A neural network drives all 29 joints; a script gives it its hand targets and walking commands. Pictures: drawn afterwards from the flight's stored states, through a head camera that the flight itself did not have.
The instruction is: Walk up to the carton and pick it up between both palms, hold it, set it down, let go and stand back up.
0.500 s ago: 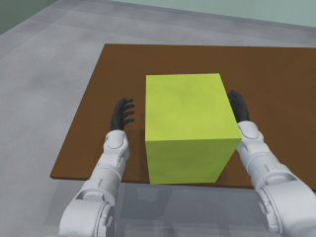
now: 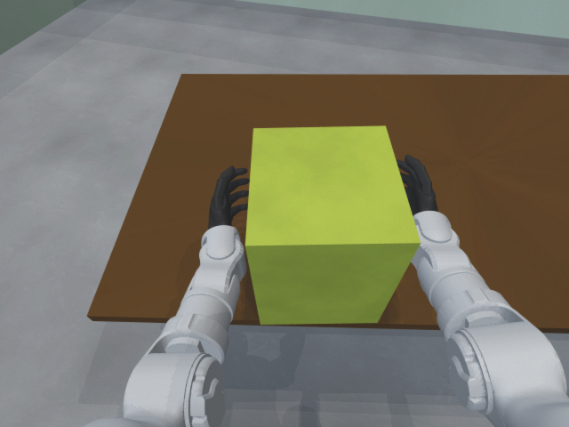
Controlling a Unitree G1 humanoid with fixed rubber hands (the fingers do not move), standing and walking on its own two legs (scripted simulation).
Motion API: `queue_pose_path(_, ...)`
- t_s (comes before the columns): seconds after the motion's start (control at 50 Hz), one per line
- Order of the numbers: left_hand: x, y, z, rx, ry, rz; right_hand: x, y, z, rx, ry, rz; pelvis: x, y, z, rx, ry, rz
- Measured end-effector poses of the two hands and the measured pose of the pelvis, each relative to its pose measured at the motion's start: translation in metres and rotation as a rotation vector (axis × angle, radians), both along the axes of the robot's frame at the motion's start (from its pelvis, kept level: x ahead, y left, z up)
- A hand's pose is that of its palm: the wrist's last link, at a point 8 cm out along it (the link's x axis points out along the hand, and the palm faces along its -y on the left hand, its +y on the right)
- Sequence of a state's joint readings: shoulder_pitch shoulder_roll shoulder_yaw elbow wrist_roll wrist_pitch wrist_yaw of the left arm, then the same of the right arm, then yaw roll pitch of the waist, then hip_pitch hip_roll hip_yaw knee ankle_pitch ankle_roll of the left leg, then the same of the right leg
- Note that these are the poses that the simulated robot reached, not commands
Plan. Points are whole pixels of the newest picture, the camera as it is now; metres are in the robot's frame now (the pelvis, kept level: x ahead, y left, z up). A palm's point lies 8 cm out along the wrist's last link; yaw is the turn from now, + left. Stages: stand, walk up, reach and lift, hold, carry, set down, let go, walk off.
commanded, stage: reach and lift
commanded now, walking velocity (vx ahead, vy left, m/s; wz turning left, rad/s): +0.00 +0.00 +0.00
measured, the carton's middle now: (319, 231) +0.41 +0.01 +0.01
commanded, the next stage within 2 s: none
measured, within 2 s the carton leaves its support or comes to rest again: leaves its support in 1.32 s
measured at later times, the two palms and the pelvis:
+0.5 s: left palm (217, 228) +0.36 +0.16 +0.06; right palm (419, 219) +0.40 -0.13 +0.07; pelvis +0.01 +0.00 +0.01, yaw +1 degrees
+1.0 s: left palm (215, 229) +0.36 +0.16 +0.06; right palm (416, 219) +0.40 -0.12 +0.07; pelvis +0.02 +0.00 +0.01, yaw +1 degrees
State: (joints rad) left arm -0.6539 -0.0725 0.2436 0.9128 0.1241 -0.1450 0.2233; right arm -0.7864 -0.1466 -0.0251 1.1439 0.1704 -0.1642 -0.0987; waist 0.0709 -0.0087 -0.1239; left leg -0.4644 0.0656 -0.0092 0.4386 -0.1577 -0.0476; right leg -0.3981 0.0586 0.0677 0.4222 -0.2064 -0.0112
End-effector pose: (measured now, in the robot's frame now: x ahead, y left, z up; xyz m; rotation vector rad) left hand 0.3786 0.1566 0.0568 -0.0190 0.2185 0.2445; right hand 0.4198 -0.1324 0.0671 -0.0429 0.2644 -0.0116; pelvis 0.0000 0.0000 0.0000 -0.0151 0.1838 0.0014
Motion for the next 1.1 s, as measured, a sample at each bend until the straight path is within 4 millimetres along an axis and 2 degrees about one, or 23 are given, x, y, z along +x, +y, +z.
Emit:
queue_pose_path(0.2, -0.003, 0.004, 0.001, 0.011, -0.005, 0.009, 0.0, 0.004, 0.002, -0.019, -0.013, 0.018, 0.005, 0.0, 0.004, 0.003, -0.037, 0.016)
queue_pose_path(0.34, -0.009, 0.002, 0.006, 0.052, -0.035, -0.024, -0.013, 0.002, 0.006, -0.04, -0.063, 0.01, 0.014, 0.0, 0.008, 0.007, -0.086, 0.027)
queue_pose_path(0.46, -0.016, 0.004, 0.005, 0.055, -0.018, -0.027, -0.021, 0.004, 0.003, -0.033, -0.068, 0.009, 0.015, -0.001, 0.01, 0.01, -0.128, 0.017)
queue_pose_path(1.1, -0.018, 0.007, 0.004, 0.053, 0.017, -0.021, -0.021, 0.008, 0.0, -0.038, -0.065, 0.017, 0.016, -0.001, 0.011, 0.007, -0.132, 0.022)
